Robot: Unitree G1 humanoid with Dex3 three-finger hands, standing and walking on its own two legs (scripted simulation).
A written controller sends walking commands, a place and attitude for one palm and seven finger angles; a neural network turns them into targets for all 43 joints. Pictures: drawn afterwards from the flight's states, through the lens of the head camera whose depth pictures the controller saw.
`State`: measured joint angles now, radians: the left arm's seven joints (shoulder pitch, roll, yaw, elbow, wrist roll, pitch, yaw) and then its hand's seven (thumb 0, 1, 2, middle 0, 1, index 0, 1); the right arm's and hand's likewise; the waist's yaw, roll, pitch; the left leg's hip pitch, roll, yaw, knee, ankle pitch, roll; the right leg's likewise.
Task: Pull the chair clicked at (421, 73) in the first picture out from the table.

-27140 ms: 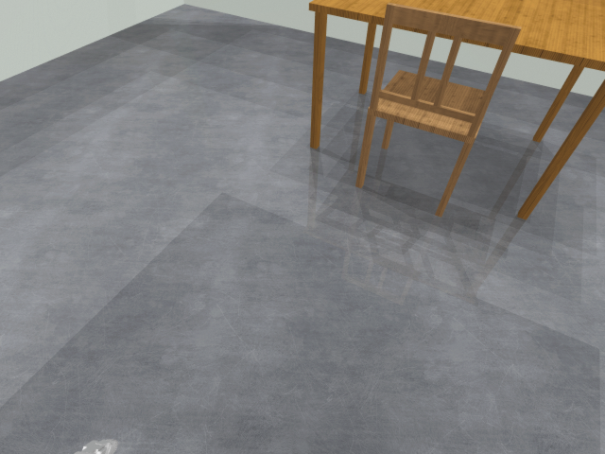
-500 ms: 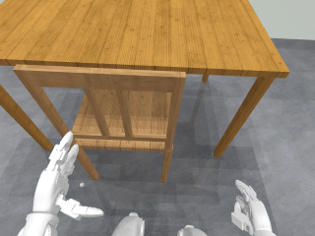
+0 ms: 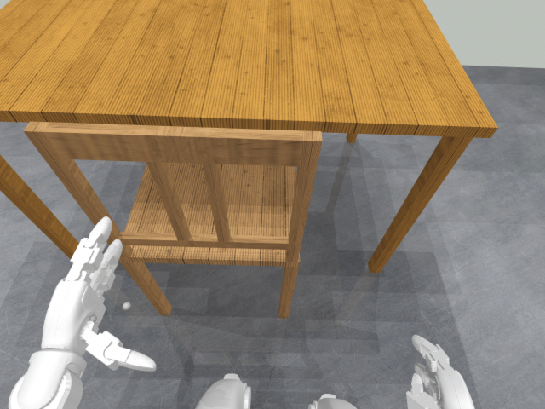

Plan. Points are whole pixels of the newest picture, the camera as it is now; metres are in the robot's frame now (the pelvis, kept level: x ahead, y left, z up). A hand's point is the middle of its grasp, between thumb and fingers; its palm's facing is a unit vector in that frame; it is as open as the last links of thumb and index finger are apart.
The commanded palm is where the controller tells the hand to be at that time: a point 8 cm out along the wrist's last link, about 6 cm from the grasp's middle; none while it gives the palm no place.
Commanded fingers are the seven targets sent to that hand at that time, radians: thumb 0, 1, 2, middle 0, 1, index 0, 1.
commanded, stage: raise the hand toward the chair's back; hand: left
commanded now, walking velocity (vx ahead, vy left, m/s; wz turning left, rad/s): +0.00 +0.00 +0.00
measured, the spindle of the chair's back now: (171, 203) +0.47 +0.22 -0.04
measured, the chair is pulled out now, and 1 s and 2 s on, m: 0.00 0.00 0.00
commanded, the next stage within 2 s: aim the fingers beside a spindle in 0.34 s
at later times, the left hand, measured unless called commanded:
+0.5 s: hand (132, 308) +0.24 +0.20 +0.04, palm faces +0.04 -1.00 -0.06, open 17.0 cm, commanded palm +0.23 +0.26 +0.04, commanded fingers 0.00 -0.50 0.30 -0.06 -0.08 -0.06 -0.08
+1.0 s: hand (140, 286) +0.28 +0.21 +0.02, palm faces +0.03 -1.00 -0.06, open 17.0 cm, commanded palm +0.26 +0.26 +0.02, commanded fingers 0.00 -0.50 0.30 -0.06 -0.08 -0.06 -0.08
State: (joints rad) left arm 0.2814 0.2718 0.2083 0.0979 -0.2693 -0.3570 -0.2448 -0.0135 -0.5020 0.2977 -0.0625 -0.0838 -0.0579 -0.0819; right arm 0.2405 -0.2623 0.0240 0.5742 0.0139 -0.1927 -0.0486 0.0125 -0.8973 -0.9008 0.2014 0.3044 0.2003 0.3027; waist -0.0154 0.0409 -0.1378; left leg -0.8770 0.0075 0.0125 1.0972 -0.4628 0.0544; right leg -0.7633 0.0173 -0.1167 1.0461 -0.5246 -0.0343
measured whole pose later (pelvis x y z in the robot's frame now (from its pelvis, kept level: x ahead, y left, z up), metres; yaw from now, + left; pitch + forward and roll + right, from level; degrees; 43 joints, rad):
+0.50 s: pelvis +0.00 +0.00 +0.00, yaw +0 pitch +14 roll -3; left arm 0.28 0.26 0.20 0.10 -0.27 -0.37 -0.25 -0.01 -0.50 0.30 -0.06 -0.08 -0.06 -0.08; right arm 0.22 -0.25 0.03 0.56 0.01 -0.19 -0.04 0.01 -0.90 -0.90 0.20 0.30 0.20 0.30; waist -0.01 0.04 -0.14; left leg -0.89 0.01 0.01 1.11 -0.47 0.05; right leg -0.77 0.02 -0.12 1.06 -0.53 -0.04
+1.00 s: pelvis +0.00 -0.01 -0.01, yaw -1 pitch +17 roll -3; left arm 0.13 0.28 0.25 0.24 -0.27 -0.38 -0.27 -0.01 -0.50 0.30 -0.06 -0.08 -0.06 -0.08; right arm 0.23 -0.27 0.02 0.59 0.00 -0.18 -0.03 0.01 -0.90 -0.90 0.20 0.30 0.20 0.30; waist -0.02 0.04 -0.15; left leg -0.97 0.02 0.01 1.16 -0.49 0.05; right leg -0.86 0.03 -0.12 1.12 -0.55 -0.04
